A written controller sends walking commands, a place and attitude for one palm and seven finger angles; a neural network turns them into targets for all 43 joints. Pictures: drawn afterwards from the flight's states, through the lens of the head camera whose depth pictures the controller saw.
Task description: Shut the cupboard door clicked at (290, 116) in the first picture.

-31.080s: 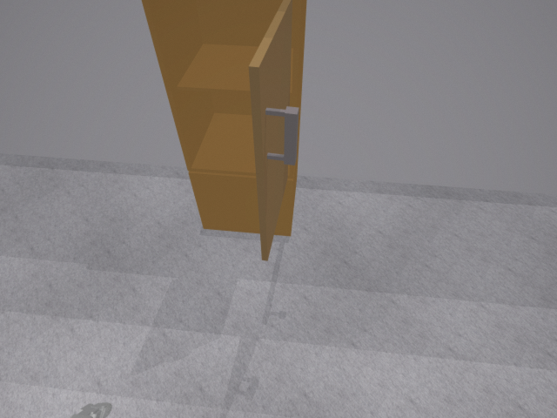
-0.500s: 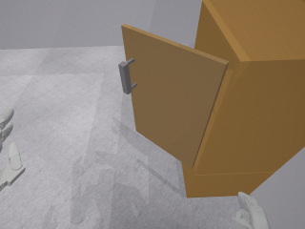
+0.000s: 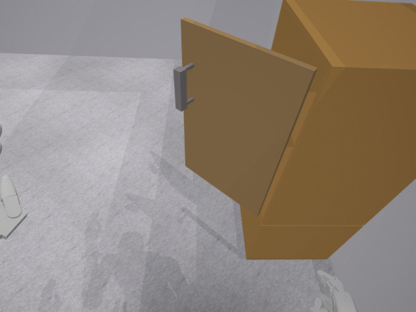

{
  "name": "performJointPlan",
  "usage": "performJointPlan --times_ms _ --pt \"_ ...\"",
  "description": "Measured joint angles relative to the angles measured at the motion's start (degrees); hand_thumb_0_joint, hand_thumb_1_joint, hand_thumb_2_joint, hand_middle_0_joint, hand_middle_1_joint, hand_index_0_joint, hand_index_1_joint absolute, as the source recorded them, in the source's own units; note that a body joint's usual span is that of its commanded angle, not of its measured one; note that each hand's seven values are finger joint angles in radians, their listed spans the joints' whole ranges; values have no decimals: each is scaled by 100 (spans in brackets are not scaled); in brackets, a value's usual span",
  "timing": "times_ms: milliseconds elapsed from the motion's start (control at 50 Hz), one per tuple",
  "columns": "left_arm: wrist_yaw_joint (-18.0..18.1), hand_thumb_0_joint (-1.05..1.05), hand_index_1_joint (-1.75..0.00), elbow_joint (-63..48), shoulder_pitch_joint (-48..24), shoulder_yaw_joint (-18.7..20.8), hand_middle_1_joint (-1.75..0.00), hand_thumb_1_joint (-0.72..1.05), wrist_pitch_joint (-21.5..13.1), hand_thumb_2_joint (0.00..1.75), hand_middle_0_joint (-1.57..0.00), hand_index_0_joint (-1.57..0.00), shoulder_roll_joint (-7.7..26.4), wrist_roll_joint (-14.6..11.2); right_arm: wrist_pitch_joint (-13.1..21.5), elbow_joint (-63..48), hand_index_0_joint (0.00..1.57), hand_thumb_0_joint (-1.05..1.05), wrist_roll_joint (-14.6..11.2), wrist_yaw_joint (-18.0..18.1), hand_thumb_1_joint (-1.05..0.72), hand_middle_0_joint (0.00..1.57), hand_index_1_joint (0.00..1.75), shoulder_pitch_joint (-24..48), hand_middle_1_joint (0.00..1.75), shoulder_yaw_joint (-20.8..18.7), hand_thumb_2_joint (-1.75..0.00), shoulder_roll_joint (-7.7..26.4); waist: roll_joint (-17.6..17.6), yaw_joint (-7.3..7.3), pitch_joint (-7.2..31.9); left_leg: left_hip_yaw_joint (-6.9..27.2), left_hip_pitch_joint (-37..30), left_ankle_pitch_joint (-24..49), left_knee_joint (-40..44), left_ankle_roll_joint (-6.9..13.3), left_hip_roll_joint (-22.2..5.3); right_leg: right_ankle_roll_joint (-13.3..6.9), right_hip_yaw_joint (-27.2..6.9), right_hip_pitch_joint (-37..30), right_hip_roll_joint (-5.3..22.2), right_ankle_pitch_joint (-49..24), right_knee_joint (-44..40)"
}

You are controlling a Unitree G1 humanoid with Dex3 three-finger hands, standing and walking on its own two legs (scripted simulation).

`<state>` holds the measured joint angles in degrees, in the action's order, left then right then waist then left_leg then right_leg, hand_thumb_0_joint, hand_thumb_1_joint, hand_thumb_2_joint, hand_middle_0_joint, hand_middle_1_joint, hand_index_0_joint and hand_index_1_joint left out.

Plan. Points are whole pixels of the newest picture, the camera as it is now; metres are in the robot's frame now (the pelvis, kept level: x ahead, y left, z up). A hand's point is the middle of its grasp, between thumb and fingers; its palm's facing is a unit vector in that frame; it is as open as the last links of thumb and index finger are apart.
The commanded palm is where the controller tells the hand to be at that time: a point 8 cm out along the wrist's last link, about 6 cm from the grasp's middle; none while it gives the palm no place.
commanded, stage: step back with the hand held close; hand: left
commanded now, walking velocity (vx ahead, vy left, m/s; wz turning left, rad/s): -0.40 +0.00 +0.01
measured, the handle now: (185, 86) +0.69 +0.12 +0.06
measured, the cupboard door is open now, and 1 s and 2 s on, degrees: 49 49 49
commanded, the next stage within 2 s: stop stepping back and stand still in 0.82 s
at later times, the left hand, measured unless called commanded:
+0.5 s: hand out of the picture +0.15 +0.27 +0.18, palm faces +0.43 -0.77 -0.48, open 7.4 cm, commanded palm +0.08 +0.31 +0.20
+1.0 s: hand out of the picture +0.05 +0.22 +0.20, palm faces +0.23 -0.82 -0.53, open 7.4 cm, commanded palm +0.01 +0.27 +0.20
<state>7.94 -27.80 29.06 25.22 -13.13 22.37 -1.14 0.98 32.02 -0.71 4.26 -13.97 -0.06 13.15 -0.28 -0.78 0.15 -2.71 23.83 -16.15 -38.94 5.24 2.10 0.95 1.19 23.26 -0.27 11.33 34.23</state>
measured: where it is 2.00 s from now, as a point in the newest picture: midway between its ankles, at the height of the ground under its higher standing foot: outside the picture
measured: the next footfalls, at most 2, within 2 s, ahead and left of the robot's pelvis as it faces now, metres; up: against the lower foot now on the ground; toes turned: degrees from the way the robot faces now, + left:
right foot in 0.84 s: -0.21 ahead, -0.15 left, +0.00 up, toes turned -3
left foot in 1.04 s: -0.01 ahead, +0.06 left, +0.00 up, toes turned -4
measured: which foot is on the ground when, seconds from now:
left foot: down 0.00-0.92, up 0.94-1.00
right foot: down 0.00-0.48, up 0.50-0.82, down 0.84-1.00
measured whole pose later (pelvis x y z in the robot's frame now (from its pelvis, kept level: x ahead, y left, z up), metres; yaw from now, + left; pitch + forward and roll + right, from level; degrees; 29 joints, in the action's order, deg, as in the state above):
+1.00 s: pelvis -0.15 -0.02 +0.01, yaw -5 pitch +2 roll -3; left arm 4.6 -38.1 38.9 28.6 -15.3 32.2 -5.5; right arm 3.2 34.5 0.1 3.6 -10.6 1.0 9.4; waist 2.6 -0.1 2.4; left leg -1.4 31.4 -11.4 -36.2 -1.3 -2.1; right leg 0.5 -1.3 7.2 -2.3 22.0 27.1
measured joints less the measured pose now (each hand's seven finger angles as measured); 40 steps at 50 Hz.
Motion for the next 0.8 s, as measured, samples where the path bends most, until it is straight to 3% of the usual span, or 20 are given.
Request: performJointPlan --times_ms 60,160,240,340,420,500,540,580,620,680,720,800 --pt "17 1 -30 -55 -17 37 -30 89 -90 90 -22 -21 41 34 53 32 21 2 24 -6 -90 20 30 -4 30 -4 -90 -3 41 52 -34 -3 65 109 -9 9 -17 13 -14 60 -25 -33 16" --pt "-31 1 -30 -100 -59 225 -30 89 -219 90 -22 -21 250 83 134 34 20 2 59 -3 -90 20 30 -1 30 -45 -90 -53 89 164 -118 100 186 119 -115 4 18 81 -379 75 -189 114 263" --pt "-67 1 -30 -177 0 391 -30 89 -298 90 -22 -21 323 45 159 45 20 2 64 -38 -90 20 30 120 30 -61 -90 -89 123 117 -200 92 293 132 -205 -47 -30 59 -442 160 -257 173 317" --pt "-99 1 -30 -290 77 255 -30 89 -315 90 -22 -21 227 39 142 57 20 2 58 -77 -90 20 30 217 30 -112 -90 -77 142 102 -155 97 463 -114 -326 -113 -34 21 -420 291 -247 109 335" --pt "-37 1 -30 -382 150 89 -30 89 -334 90 -22 -22 215 3 68 101 20 2 67 -114 -90 20 30 234 30 -160 -90 -68 213 177 -92 114 538 -187 -179 -229 23 47 -349 295 -132 -55 98" --pt "19 1 -30 -468 306 181 -30 89 -388 90 -22 -22 363 6 75 82 20 2 41 -60 -90 20 30 202 30 -148 -90 -64 208 229 -89 71 530 450 71 -44 -55 78 -309 277 -161 -107 -18" --pt "-16 1 -30 -390 257 258 -30 89 -398 90 -22 -22 409 46 166 110 20 2 53 3 -90 20 30 155 30 -167 -90 -80 71 264 -83 166 552 619 77 52 -136 81 -384 231 -362 188 585" --pt "-49 1 -30 -291 169 324 -30 89 -374 90 -22 -22 406 51 255 225 20 2 90 21 -90 20 30 109 30 -188 -90 -141 -51 229 23 289 561 650 208 51 -213 71 -404 29 -565 606 1271" --pt "-42 1 -30 -257 149 379 -30 89 -372 90 -22 -22 336 -22 354 350 20 2 121 -11 -90 20 30 85 30 -171 -90 -217 -99 117 191 310 563 829 500 10 -308 43 -329 -366 -628 1038 1398" --pt "-3 1 -30 -290 181 344 -30 89 -388 90 -22 -21 160 -178 541 506 20 2 163 -80 -90 20 30 176 30 -82 -90 -347 -37 -94 395 159 561 1198 1098 -33 -437 5 -233 -1069 -516 1491 629" --pt "-5 1 -30 -321 100 219 -30 89 -378 90 -21 -21 85 -235 644 570 20 2 199 -123 -90 20 30 354 30 -11 -90 -423 19 -215 394 16 564 1474 1473 -64 -532 -4 -213 -1467 -430 1422 -161" --pt "-128 1 -30 -380 -283 -12 -30 89 -294 90 -21 -21 236 -241 711 507 21 1 227 -204 -90 20 30 889 30 72 -90 -524 107 -253 48 -230 667 1939 1821 -115 -663 22 -198 -1826 -311 823 -1135"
